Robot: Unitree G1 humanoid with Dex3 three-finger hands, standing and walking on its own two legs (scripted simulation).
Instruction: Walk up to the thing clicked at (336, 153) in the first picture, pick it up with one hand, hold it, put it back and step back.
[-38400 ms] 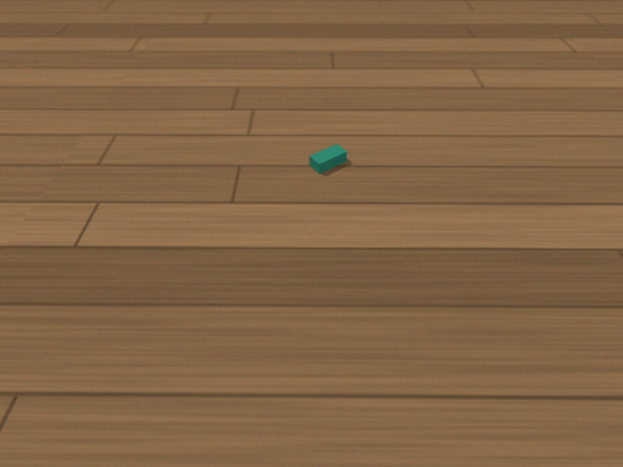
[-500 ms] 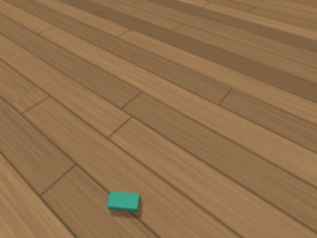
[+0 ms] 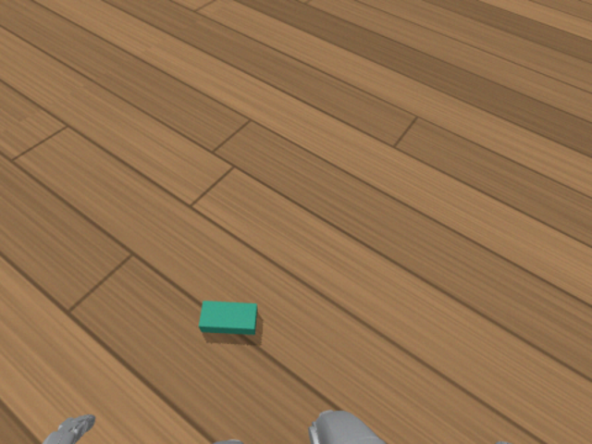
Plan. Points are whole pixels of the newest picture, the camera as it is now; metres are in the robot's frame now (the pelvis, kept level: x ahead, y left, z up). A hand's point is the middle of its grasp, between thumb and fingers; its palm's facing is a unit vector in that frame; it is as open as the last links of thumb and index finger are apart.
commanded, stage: step back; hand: left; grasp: from above
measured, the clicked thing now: (229, 317) +0.53 +0.18 -0.74
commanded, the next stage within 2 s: none
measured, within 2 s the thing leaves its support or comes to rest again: neither
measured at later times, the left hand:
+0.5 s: hand out of the picture -0.02 +0.22 -0.13, palm faces -0.03 -0.91 -0.42, open 7.4 cm
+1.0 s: hand out of the picture -0.22 +0.21 -0.16, palm faces -0.06 -0.91 -0.42, open 7.4 cm
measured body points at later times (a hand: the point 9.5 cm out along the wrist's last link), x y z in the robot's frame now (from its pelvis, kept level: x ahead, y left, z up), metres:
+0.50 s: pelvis -0.14 -0.04 +0.00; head -0.08 -0.06 +0.44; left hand -0.01 +0.26 -0.10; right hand -0.06 -0.37 -0.13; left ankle -0.17 +0.09 -0.67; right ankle -0.09 -0.15 -0.73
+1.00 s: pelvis -0.31 -0.07 -0.02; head -0.25 -0.07 +0.43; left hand -0.22 +0.26 -0.13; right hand -0.17 -0.39 -0.12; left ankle -0.20 +0.07 -0.73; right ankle -0.35 -0.20 -0.74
